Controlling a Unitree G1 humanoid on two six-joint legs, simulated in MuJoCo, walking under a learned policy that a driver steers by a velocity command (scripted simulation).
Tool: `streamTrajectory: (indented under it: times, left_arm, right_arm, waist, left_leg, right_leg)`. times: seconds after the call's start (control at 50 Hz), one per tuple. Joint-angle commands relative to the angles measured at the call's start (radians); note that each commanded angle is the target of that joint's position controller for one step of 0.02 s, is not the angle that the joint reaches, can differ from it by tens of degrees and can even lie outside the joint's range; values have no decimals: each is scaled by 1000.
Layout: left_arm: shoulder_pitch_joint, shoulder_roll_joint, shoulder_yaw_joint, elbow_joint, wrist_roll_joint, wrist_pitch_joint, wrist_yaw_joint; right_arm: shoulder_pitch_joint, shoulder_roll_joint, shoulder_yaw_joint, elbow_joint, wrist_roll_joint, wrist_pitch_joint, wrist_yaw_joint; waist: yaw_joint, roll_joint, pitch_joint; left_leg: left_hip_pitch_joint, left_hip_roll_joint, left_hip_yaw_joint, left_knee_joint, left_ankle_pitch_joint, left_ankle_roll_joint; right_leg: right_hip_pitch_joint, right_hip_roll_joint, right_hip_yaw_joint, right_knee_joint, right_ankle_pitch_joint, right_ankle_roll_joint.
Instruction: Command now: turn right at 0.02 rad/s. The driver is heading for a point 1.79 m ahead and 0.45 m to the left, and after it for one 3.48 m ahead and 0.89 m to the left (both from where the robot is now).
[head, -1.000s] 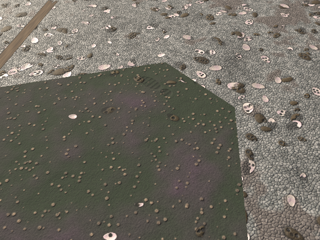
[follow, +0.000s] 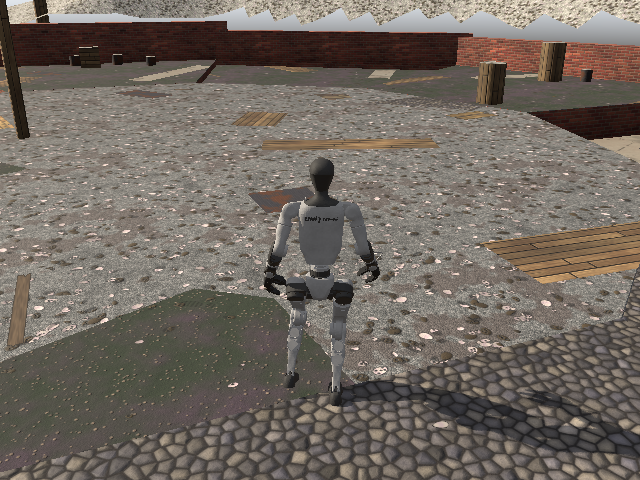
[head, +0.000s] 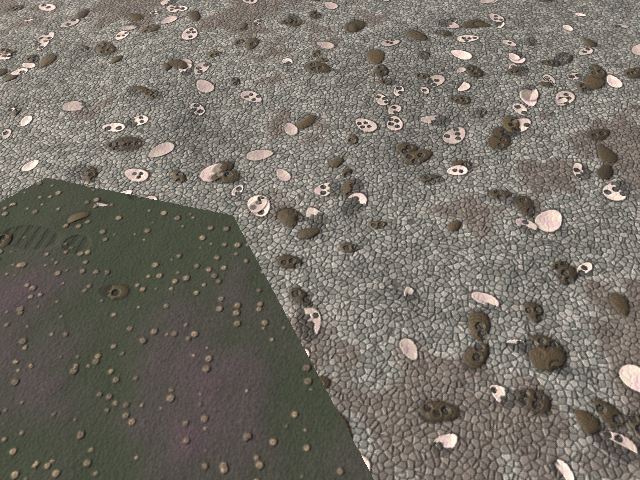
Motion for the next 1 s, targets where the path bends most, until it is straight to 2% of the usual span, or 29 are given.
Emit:
streamTrajectory:
  times: [0.02,0.1,0.14,0.18,0.22,0.28,0.34,0.36,0.38,0.4,0.44,0.46,0.48,0.5,0.52,0.54,0.58,0.6,0.64,0.68,0.72,0.74,0.8,0.84,0.9,0.94,0.96,0.98,1.0]
  left_arm:
    - [-260,40,-16,-101,14,-42,-9]
    - [-109,50,-25,7,-9,-64,33]
    - [-46,95,-8,59,-20,-52,43]
    - [28,161,25,101,-19,-45,58]
    - [96,178,42,126,-7,-38,87]
    - [70,118,31,145,18,-28,124]
    - [-59,107,35,151,29,-31,129]
    - [-66,186,83,146,-50,19,160]
    - [-73,167,80,148,-65,38,174]
    - [-74,147,82,144,-66,45,185]
    - [-80,84,76,138,-43,41,188]
    - [-72,27,69,124,-15,27,183]
    - [-58,-15,49,84,-5,23,177]
    - [-57,29,55,75,-9,24,173]
    - [-72,23,46,18,-27,27,181]
    - [-100,33,51,17,-28,42,205]
    - [-97,54,63,17,-13,77,232]
    - [-77,107,86,9,-16,79,232]
    - [-103,64,85,-21,1,76,229]
    - [-109,38,81,-52,-2,62,212]
    - [-153,31,83,-87,-4,49,199]
    - [-190,24,79,-117,-2,47,192]
    - [-277,-9,72,-141,-11,31,166]
    - [-233,2,82,-116,-35,22,144]
    - [-93,49,107,-49,-41,15,124]
    - [-19,20,104,-13,-38,16,121]
    - [68,11,100,25,-34,9,116]
    - [190,50,98,65,-25,0,113]
    - [201,207,136,73,-15,-10,98]
  right_arm:
    - [230,-51,0,50,-2,38,29]
    - [112,-21,16,34,11,40,44]
    - [12,-7,25,8,13,51,61]
    - [-83,-18,29,-36,12,50,66]
    - [-122,-13,42,-56,3,38,57]
    - [-82,12,62,-30,-16,30,42]
    - [2,2,59,16,-19,37,47]
    - [-90,-43,11,-48,160,68,55]
    - [-54,-3,21,-34,161,88,62]
    - [-13,25,17,-14,133,105,63]
    - [120,10,-18,36,103,135,47]
    - [221,-56,-44,59,96,134,32]
    - [228,-131,-48,33,68,133,20]
    - [234,-126,-38,14,60,133,18]
    - [152,-155,-46,-10,50,133,11]
    - [83,-128,-39,-28,58,137,4]
    - [26,-92,-18,-48,57,143,-7]
    - [18,-90,-14,-61,59,137,-9]
    - [14,-96,-15,-73,51,129,-24]
    - [53,-89,-16,-70,60,125,-37]
    - [92,-84,-22,-72,73,120,-43]
    - [88,-93,-22,-82,77,129,-54]
    - [70,-112,-38,-111,74,148,-67]
    - [48,-135,-49,-123,68,153,-62]
    - [77,-98,-38,-99,73,147,-34]
    - [81,-41,-21,-95,61,142,-25]
    - [90,11,-9,-95,56,137,-25]
    - [97,101,11,-93,60,124,-23]
    - [67,39,-12,-159,99,88,-20]
  waist:
    - [-121,-42,-108]
    - [-12,-23,-27]
    - [45,-74,27]
    - [102,-110,39]
    - [145,-131,16]
    - [120,-130,-4]
    - [43,-97,20]
    - [39,-148,51]
    - [11,-148,19]
    - [-3,-126,16]
    - [-65,-54,-15]
    - [-100,120,-60]
    - [-76,192,-125]
    - [-100,64,-215]
    - [-68,73,-238]
    - [-50,28,-165]
    - [-14,57,-82]
    - [2,41,-41]
    - [1,101,-45]
    - [-4,112,-88]
    - [-25,140,-75]
    - [-21,124,-33]
    - [-48,163,-54]
    - [-34,224,-55]
    - [-2,254,-13]
    - [33,216,35]
    - [50,118,56]
    - [48,-90,60]
    - [11,-283,196]
  left_leg:
    - [86,40,-40,146,154,-59]
    - [23,135,-19,-267,241,-67]
    - [42,139,45,-438,241,-46]
    - [-10,104,85,-504,150,-22]
    - [-130,84,59,-505,81,-15]
    - [-181,97,21,-457,79,-19]
    - [75,97,123,-468,108,18]
    - [246,57,125,-536,116,63]
    - [331,9,192,-587,232,75]
    - [429,-9,217,-627,299,95]
    - [661,-14,218,-716,413,149]
    - [907,139,33,-690,825,217]
    - [1000,369,-247,-632,1100,356]
    - [1011,397,-267,-629,1110,407]
    - [958,403,-321,-686,785,436]
    - [841,374,-315,-739,520,406]
    - [615,318,-302,-788,354,369]
    - [534,251,-263,-797,201,341]
    - [500,217,-268,-778,239,337]
    - [545,193,-306,-788,17,336]
    - [602,185,-381,-813,-220,329]
    - [582,165,-385,-831,-281,322]
    - [498,140,-359,-857,-276,299]
    - [403,138,-348,-876,-335,291]
    - [331,186,-372,-873,-490,283]
    - [287,146,-328,-785,-538,245]
    - [229,84,-237,-597,-494,212]
    - [34,-4,-60,-195,-400,138]
    - [-333,-54,-13,-129,-401,115]
  right_leg:
    - [-48,-227,291,-300,628,-82]
    - [176,-236,257,-253,445,-85]
    - [174,-241,283,-266,237,-93]
    - [221,-294,382,-314,252,-165]
    - [344,-359,497,-332,381,-264]
    - [374,-396,535,-307,423,-318]
    - [161,-349,365,-292,327,-234]
    - [78,-300,175,-237,585,-121]
    - [73,-288,101,-215,615,-84]
    - [43,-291,64,-175,570,-65]
    - [-17,-239,-25,27,481,-15]
    - [-220,-158,-86,370,111,54]
    - [-406,-75,-54,729,-245,129]
    - [-426,-87,45,857,-236,148]
    - [-476,-75,79,856,-151,161]
    - [-487,-91,88,792,-76,165]
    - [-402,-76,90,768,38,163]
    - [-373,-67,118,664,204,161]
    - [-371,-39,110,686,262,168]
    - [-405,-45,126,680,283,171]
    - [-476,-56,136,630,294,168]
    - [-470,-59,148,415,351,185]
    - [-193,-13,105,-10,308,192]
    - [29,23,79,-159,260,174]
    - [242,-15,52,-305,282,111]
    - [354,-41,17,-432,221,67]
    - [431,-68,74,-516,121,57]
    - [539,-235,393,-586,-100,-5]
    - [589,-393,877,-839,-356,-151]
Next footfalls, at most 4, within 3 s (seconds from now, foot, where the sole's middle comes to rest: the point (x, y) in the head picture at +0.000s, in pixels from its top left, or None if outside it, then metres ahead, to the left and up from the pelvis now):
0.44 left None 0.13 0.16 -0.82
0.98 right None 0.20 -0.06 -0.82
1.48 left None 0.32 0.22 -0.82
1.90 right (350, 409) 0.68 -0.01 -0.82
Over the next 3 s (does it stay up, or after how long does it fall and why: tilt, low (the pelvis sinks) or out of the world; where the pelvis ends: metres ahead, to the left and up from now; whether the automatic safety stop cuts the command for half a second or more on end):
stays up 0.73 0.09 -0.04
